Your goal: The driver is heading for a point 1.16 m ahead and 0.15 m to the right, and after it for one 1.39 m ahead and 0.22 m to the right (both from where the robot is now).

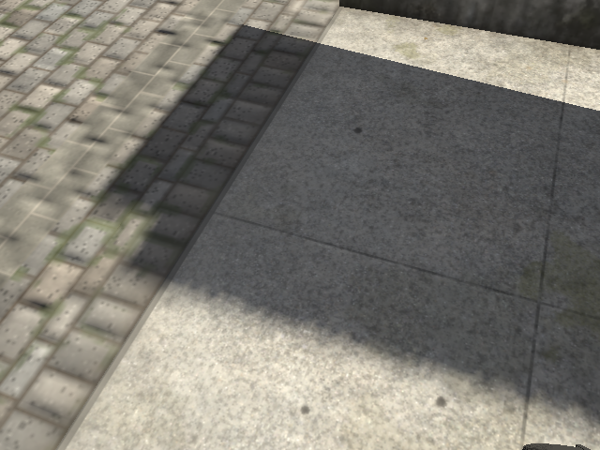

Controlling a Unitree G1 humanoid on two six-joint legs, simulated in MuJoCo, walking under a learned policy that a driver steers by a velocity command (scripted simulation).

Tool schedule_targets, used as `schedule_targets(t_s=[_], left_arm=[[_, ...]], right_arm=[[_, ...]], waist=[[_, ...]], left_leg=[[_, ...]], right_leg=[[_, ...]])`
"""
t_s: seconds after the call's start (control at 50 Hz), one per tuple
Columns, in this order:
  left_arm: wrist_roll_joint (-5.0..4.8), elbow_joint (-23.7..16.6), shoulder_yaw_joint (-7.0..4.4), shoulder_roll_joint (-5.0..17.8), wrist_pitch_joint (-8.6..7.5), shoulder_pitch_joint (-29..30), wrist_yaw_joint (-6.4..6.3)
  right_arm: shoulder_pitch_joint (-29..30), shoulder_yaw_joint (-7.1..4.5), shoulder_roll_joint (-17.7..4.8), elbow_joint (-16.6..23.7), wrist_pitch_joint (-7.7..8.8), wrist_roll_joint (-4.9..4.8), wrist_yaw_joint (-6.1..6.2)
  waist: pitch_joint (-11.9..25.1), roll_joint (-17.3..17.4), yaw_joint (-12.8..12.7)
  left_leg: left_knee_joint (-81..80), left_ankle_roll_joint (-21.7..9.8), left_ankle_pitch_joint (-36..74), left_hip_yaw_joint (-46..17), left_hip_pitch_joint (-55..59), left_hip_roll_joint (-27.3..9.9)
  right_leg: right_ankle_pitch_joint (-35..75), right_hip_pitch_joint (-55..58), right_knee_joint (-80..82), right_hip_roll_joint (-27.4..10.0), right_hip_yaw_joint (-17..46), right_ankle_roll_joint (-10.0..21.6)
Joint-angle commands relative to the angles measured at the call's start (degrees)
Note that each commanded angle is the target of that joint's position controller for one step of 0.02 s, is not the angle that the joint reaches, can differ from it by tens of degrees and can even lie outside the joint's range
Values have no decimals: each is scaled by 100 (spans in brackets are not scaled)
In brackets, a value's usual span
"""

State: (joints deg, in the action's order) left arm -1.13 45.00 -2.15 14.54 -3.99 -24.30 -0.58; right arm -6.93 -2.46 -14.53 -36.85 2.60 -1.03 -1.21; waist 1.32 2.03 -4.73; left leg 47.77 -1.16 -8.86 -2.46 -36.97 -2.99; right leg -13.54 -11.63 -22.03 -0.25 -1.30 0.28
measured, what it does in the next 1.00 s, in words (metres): walks ahead, turning right: left foot, then right foot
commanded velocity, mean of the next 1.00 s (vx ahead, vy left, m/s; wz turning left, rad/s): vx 0.50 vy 0.00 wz -0.27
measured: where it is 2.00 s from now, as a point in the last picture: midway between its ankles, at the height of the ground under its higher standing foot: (419, 248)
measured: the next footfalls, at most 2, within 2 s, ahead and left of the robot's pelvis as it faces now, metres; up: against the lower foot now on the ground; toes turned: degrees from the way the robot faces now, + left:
left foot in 0.14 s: +0.20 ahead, +0.14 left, +0.00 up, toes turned +2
right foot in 0.66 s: +0.51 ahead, -0.10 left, +0.00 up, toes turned -10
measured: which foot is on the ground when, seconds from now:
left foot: up 0.00-0.12, down 0.14-0.68, up 0.70-1.00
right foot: down 0.00-0.16, up 0.18-0.64, down 0.66-1.00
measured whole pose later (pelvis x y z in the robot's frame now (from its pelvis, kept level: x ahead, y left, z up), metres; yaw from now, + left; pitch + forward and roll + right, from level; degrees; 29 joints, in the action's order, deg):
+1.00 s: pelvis +0.53 -0.02 +0.00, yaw -20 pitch +2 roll -1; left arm -0.9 40.8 -3.4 15.7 -2.7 -17.6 0.0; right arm -4.0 -1.9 -16.0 -39.0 5.4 0.5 0.0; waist -1.9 1.8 -3.8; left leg 38.4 3.7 1.3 -5.6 -37.7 -5.0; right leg -12.8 -9.9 -21.2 7.3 7.2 4.7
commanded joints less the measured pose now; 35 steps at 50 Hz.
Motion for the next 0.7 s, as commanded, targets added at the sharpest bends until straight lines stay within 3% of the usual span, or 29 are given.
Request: schedule_targets(t_s=[0.02, 0.08, 0.12, 0.14, 0.16, 0.18, 0.2, 0.22, 0.24, 0.26, 0.3, 0.36, 0.46, 0.54, 0.6, 0.62, 0.64, 0.66, 0.68, 0.7], left_arm=[[-82, -223, -250, 1068, -61, 176, 51], [-83, -21, -266, 1144, -14, 64, 66], [-100, 69, -263, 1158, 13, 95, 70], [-51, 28, -180, 927, -21, 226, 87], [54, -219, -36, 489, -117, 186, 97], [25, -315, -15, 472, -240, 176, 65], [-57, -342, -172, 947, -322, 444, 79], [-95, -389, -183, 949, -341, 748, 87], [-46, -350, -172, 840, -319, 841, 75], [51, -380, -190, 804, -248, 916, 60], [17, -308, -169, 587, -99, 742, 87], [4, -419, -163, 459, 18, 1018, 74], [25, -728, -65, 267, -7, 1951, 231], [0, -1071, -44, 277, -7, 2526, 396], [27, -1233, -132, 471, 18, 2427, 485], [32, -1199, -206, 604, 45, 2087, 483], [19, -1044, -336, 830, 60, 1337, 452], [12, -845, -511, 1201, 89, 395, 356], [-3, -839, -639, 1851, 84, 114, 280], [-33, -924, -538, 1489, 69, -50, 250]], right_arm=[[518, 34, -157, 439, 130, -56, -99], [686, -18, -382, 515, 218, -69, -130], [30, -121, -520, 268, 217, 0, -100], [-757, -262, -824, 75, 193, -14, -39], [-1597, -408, -1449, -7, 147, 105, 24], [-1928, -418, -1474, -106, 123, 27, -11], [-1764, -291, -1125, -125, 141, 5, -12], [-1497, -217, -901, -97, 158, 34, -12], [-1162, -164, -722, -76, 176, 74, -23], [-872, -119, -562, -48, 200, 134, -17], [-709, -115, -456, -118, 262, 163, -9], [-868, -188, -602, -326, 342, 189, 46], [-986, -218, -817, -561, 344, 137, 156], [-1330, -267, -955, -826, 237, 65, 186], [-1257, -329, -1166, -823, 92, 41, 257], [-1240, -354, -1252, -806, 37, 45, 297], [-1165, -362, -1295, -781, -16, 49, 333], [-1145, -329, -1255, -691, 1, 73, 373], [-1795, -57, -440, -413, 153, 274, 249], [-1476, -52, -699, -386, 400, 176, 137]], waist=[[2, -858, 69], [-230, -927, 87], [57, -844, 442], [478, -624, 849], [1266, 664, 1078], [1601, 1526, 1153], [968, 1053, 1145], [502, 753, 1029], [169, 386, 862], [-14, 354, 670], [-57, 430, 439], [-192, 173, 446], [-425, 88, 717], [-594, -29, 886], [-295, 192, 677], [-41, 322, 474], [341, 304, 53], [831, 20, -405], [1547, -1481, 61], [2413, -1236, -188]], left_leg=[[-967, 22, 162, 261, 526, 97], [-1551, -197, 44, 359, 872, 165], [-1855, -367, 3, 604, 2032, 375], [-1980, -580, -64, 134, 3150, 67], [-2208, -1213, -316, -1878, 5042, -1344], [-3100, -1839, -1469, -3807, 5652, -1939], [-3223, -1702, -1886, -3486, 5316, -1807], [-3244, -1520, -1639, -2793, 4754, -1582], [-3400, -1400, -1061, -2213, 4171, -1342], [-3524, -1291, -290, -1738, 3681, -1166], [-3723, -1185, 697, -1064, 3222, -998], [-3822, -1105, 1675, -330, 3099, -969], [-4004, -826, 1649, 494, 2982, -855], [-3705, -731, 2056, 685, 3932, -1154], [-2842, -559, 4327, 920, 4407, -1203], [-2255, -498, 5231, 1000, 4463, -1178], [-1229, -385, 5571, 1132, 4206, -1051], [266, -187, 4567, 1178, 3069, -837], [2634, 214, -425, 1016, 266, 205], [3549, 216, -2319, -240, -567, 669]], right_leg=[[265, 87, 966, -1262, 1063, 1138], [186, 281, 845, -1429, 1147, 1001], [828, 124, 221, -1258, 852, 812], [1407, -254, -887, -932, 475, 594], [400, -1969, -3134, -279, -165, 155], [-1677, -3355, -4479, 155, 275, 32], [-1478, -4016, -5099, -188, 549, 80], [-944, -4074, -5077, -413, 483, 164], [-431, -3873, -4814, -576, 474, 156], [-136, -3594, -4525, -719, 517, 91], [175, -3162, -4339, -745, 549, 5], [770, -3292, -3798, -582, 739, -114], [2181, -2738, -1972, -405, 358, 13], [1829, -3015, -1361, -346, 216, 255], [864, -2473, -1271, 26, -262, 533], [549, -1973, -1294, 233, -424, 649], [634, -945, -1039, 448, -481, 824], [962, 780, -842, 206, 140, 1095], [568, 3292, -824, -1398, 3111, 2186], [-104, 3867, 177, -1923, 5035, 2602]])
Keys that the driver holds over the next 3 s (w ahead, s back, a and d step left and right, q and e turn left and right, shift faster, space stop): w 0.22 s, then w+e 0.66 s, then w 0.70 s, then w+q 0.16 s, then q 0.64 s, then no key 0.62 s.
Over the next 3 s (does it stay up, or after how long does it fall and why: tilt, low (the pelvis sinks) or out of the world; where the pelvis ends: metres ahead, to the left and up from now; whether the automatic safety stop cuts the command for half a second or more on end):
stays up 1.11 -0.23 -0.01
